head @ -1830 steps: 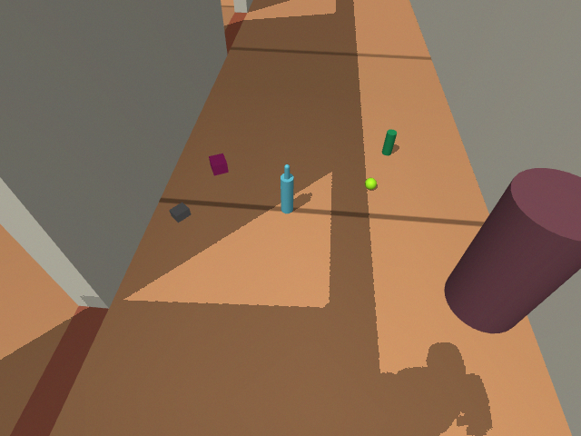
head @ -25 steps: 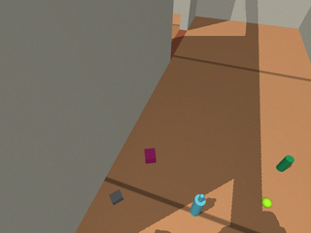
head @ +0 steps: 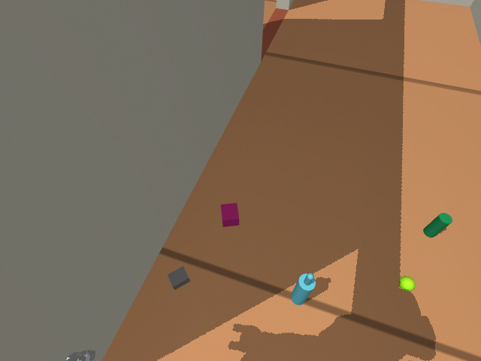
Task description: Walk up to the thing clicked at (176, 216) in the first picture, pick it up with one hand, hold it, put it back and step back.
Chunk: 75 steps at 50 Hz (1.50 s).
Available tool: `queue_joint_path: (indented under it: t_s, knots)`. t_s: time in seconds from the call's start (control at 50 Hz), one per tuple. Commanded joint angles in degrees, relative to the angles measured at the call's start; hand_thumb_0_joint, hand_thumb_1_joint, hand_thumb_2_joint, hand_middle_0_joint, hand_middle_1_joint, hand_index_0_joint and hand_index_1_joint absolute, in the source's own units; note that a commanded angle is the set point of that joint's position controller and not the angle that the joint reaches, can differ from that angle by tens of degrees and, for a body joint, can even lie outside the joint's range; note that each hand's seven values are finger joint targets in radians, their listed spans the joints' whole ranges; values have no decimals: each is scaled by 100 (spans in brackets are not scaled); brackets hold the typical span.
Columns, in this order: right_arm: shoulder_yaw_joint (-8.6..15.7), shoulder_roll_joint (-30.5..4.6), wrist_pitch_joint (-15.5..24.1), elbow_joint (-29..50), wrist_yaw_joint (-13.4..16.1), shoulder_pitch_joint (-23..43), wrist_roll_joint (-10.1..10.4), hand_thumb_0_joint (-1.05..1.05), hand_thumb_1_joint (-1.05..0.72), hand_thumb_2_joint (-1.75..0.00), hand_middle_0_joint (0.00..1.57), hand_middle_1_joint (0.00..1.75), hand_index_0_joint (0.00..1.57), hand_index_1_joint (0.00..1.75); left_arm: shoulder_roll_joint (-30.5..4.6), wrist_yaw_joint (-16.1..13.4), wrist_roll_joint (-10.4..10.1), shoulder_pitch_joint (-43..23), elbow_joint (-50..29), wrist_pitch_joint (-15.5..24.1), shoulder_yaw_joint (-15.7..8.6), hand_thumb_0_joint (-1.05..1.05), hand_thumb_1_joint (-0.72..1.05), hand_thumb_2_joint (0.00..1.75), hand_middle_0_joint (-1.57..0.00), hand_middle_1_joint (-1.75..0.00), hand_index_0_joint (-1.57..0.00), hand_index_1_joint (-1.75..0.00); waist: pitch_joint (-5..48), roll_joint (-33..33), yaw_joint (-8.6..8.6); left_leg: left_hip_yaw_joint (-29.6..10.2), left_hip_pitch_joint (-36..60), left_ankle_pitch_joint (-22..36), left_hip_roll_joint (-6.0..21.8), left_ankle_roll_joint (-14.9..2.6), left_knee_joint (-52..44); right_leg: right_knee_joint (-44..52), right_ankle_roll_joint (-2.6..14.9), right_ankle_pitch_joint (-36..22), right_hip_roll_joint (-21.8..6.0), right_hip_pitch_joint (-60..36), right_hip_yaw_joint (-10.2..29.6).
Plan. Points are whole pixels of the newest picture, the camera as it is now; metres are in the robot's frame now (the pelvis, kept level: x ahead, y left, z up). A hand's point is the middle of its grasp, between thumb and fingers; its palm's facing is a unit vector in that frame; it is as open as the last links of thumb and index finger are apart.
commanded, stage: step back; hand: left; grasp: from above
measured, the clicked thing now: (179, 277) +0.47 +0.28 -0.76
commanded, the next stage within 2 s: none
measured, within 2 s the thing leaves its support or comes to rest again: neither
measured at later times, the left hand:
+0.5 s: hand out of the picture +0.06 +0.32 -0.17, palm faces -0.11 -0.93 -0.35, open 7.4 cm
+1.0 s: hand out of the picture -0.03 +0.31 -0.15, palm faces -0.06 -0.92 -0.38, open 7.4 cm
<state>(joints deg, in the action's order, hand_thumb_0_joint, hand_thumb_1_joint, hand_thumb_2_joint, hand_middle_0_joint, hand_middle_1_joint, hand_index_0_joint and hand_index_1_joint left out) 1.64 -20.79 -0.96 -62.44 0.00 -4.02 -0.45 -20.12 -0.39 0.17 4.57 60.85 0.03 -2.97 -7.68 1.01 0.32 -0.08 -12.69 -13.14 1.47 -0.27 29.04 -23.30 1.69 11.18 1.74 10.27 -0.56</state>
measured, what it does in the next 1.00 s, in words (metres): walks backwards: left foot, then right foot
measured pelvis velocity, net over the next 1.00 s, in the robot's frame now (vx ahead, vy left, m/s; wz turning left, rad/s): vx -0.18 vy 0.07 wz -0.01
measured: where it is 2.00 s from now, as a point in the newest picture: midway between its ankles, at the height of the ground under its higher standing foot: outside the picture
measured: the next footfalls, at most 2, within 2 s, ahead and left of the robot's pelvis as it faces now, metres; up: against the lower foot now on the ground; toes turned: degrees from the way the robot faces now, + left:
left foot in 0.18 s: -0.02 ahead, +0.14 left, +0.00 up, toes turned -2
right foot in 0.62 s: -0.06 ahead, -0.05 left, +0.00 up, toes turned +0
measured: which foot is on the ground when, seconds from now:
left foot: up 0.00-0.16, down 0.18-0.70, up 0.72-1.00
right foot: down 0.00-0.20, up 0.22-0.60, down 0.62-1.00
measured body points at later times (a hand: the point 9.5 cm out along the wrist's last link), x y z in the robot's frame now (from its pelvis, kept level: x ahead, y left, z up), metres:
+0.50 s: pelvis -0.07 +0.07 -0.01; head +0.01 +0.09 +0.43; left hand +0.07 +0.37 -0.15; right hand +0.00 -0.24 -0.12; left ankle -0.06 +0.14 -0.74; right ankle -0.09 -0.07 -0.70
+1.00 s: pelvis -0.18 +0.07 -0.02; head -0.11 +0.06 +0.43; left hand -0.02 +0.36 -0.12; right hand -0.10 -0.27 -0.13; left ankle -0.22 +0.20 -0.72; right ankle -0.10 -0.05 -0.74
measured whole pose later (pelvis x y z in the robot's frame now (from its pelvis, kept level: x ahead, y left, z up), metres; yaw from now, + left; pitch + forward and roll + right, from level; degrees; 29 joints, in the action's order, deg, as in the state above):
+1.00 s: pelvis -0.18 +0.07 -0.02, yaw +0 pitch -1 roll +1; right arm 3.4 -24.4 -1.7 -51.0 1.5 -8.8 -0.4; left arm -20.0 -0.2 2.4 4.8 42.7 -2.7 -3.2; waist -11.1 -0.5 0.4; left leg -4.3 -16.0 -28.4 -2.7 1.4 46.5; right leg -32.9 1.2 9.5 0.1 22.1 1.0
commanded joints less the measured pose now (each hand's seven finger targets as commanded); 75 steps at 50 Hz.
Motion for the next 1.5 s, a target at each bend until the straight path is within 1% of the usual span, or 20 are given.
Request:
queue_joint_path:
  t_s: [0.0,0.12,0.16,0.18,0.2,0.3,0.46,0.58,0.62,0.7,0.78,0.92,1.0,1.04,1.08,1.16,1.34,1.44,1.46,1.48]
  knots:
    - [290,-1082,-81,490,45,-361,-25,0,-90,-90,20,30,20,30,-1689,-145,110,-279,-791,38,-419,0,90,90,-20,-30,-20,-30,1010,-1024,-31,-213,-207,-1688,-361,-169,1993,370,1346,-2383,-2126,130,1816]
    - [338,-1076,30,725,54,-688,-29,0,-90,-90,20,30,20,30,-1481,-122,94,-402,-1189,-121,-317,0,90,90,-20,-30,-20,-30,1233,-645,132,-124,-61,97,-182,-148,-69,-847,629,-2254,-1294,-196,983]
    - [484,-1511,77,798,98,-726,-164,0,-90,-90,20,30,20,30,-1204,-97,-23,-419,-1396,-189,-265,0,90,90,-20,-30,-20,-30,1288,533,132,-1290,761,3059,806,-356,-682,-1979,110,-847,-241,693,452]
    - [529,-1711,89,840,107,-758,-206,0,-90,-90,20,30,20,30,-1016,-131,-33,-437,-1419,-226,-232,0,90,90,-20,-30,-20,-30,1088,1054,114,-1970,1318,4198,1296,-579,-707,-2568,7,1940,445,1772,535]
    - [551,-1754,85,890,128,-735,-174,0,-90,-90,20,30,20,30,-1090,-178,34,-192,-1374,-279,-231,0,90,90,-20,-30,-20,-30,1136,576,66,-1697,1245,4687,1412,-735,-381,-3147,2,2331,429,1766,921]
    - [473,-1388,91,1266,268,-95,-145,0,-90,-90,20,30,20,30,-1176,-183,-1,154,-1290,-324,-269,0,90,90,-20,-30,-20,-30,998,724,-141,-1030,1296,4238,872,-216,-345,-3974,-25,1397,456,2047,1245]
    - [551,-1355,65,1370,310,-715,-66,0,-90,-90,20,30,20,30,-1143,-145,81,-9,-1594,-231,-344,0,90,90,-20,-30,-20,-30,1014,482,284,-1180,1648,3820,1087,-620,-122,-2489,-215,1467,163,1612,818]
    - [550,-1450,50,1549,227,-256,-28,0,-90,-90,20,30,20,30,-1125,-82,162,546,-1437,-173,-406,0,90,90,-20,-30,-20,-30,1174,432,7,-1406,697,2297,1234,-844,-68,-1072,42,814,-13,437,464]
    - [508,-1387,54,1588,200,-106,19,0,-90,-90,20,30,20,30,-1205,-76,180,734,-1390,-119,-433,0,90,90,-20,-30,-20,-30,1275,-12,-120,-1215,194,1809,994,-712,254,-686,220,-649,-185,-143,754]
    - [477,-1212,-44,1555,196,-171,15,0,-90,-90,20,30,20,30,-1744,-59,184,175,-1866,-71,-542,0,90,90,-20,-30,-20,-30,688,-1564,-187,-602,-710,-2379,-721,53,3344,337,1844,-1822,-2330,740,3360]
    - [393,-1203,-39,1365,159,-610,52,0,-90,-90,20,30,20,30,-1310,-120,162,-118,-2034,-83,-481,0,90,90,-20,-30,-20,-30,545,-667,-34,-826,-1100,-1685,-993,78,3874,125,1148,-1932,-1358,555,1813]
    - [350,-1155,45,1559,215,-778,13,0,-90,-90,20,30,20,30,-1375,-112,235,286,-2187,-187,-503,0,90,90,-20,-30,-20,-30,1364,-1252,-224,-332,-1088,-1737,-413,210,1620,-382,1085,-2153,-1391,-1041,1512]
    - [452,-1146,67,1307,165,-1290,-79,0,-90,-90,20,30,20,30,-1514,-41,134,104,-2256,-327,-466,0,90,90,-20,-30,-20,-30,1461,-1049,98,95,207,-5,-422,-5,-535,-841,611,-1093,-1045,-260,1220]
    - [598,-1778,90,1429,156,-1125,-278,0,-90,-90,20,30,20,30,-1124,-13,100,198,-2333,-352,-374,0,90,90,-20,-30,-20,-30,1213,674,83,-2176,730,320,1192,-555,-1073,-2022,67,1010,-154,1603,789]
    - [723,-2379,118,1716,127,-417,-203,0,-90,-90,20,30,20,30,-1417,-133,228,-262,-2334,-317,-543,0,90,90,-20,-30,-20,-30,642,1315,285,-3334,-892,724,2496,-1806,-1403,-4278,-166,2581,364,1525,1186]
    - [459,-1461,192,1799,199,50,-218,0,-90,-90,20,30,20,30,-1249,-39,56,554,-1916,-348,-561,0,90,90,-20,-30,-20,-30,494,542,-354,-1133,-168,2118,1047,-912,-721,-5195,-73,1480,625,1963,1351]
    - [605,-1621,124,1824,248,-837,-139,0,-90,-90,20,30,20,30,-1169,-25,131,410,-2010,-251,-486,0,90,90,-20,-30,-20,-30,1111,893,290,-1237,1269,2462,1370,-1384,-120,-2799,-462,1907,74,1656,779]
    - [579,-1723,-24,2093,173,-72,-83,0,-90,-90,20,30,20,30,-1198,51,169,1563,-1405,-198,-536,0,90,90,-20,-30,-20,-30,1356,984,-291,-904,-255,1125,1128,-902,323,-316,-78,360,-61,-233,129]
    - [520,-1544,-59,2093,164,-88,-40,0,-90,-90,20,30,20,30,-1359,62,221,1560,-1381,-180,-588,0,90,90,-20,-30,-20,-30,1232,572,-298,-830,-849,369,806,-566,619,-235,57,321,-189,-426,595]
    - [445,-1213,-78,2161,174,-143,1,0,-90,-90,20,30,20,30,-1813,69,298,1484,-1491,-162,-708,0,90,90,-20,-30,-20,-30,1008,-845,-301,-595,-1892,-1070,-114,-197,1682,247,347,538,-1260,-404,2340]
